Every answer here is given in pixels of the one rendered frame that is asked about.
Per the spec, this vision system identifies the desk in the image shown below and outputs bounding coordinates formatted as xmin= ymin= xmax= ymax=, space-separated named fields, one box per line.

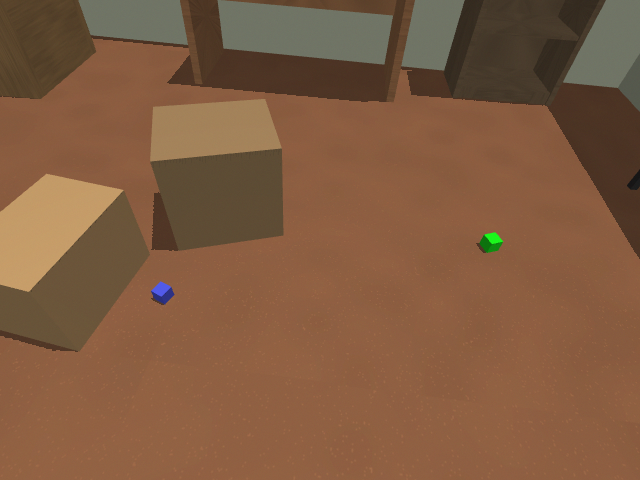
xmin=180 ymin=0 xmax=415 ymax=102

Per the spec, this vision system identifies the bookshelf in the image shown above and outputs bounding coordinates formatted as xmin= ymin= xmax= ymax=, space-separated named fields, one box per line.
xmin=444 ymin=0 xmax=606 ymax=106

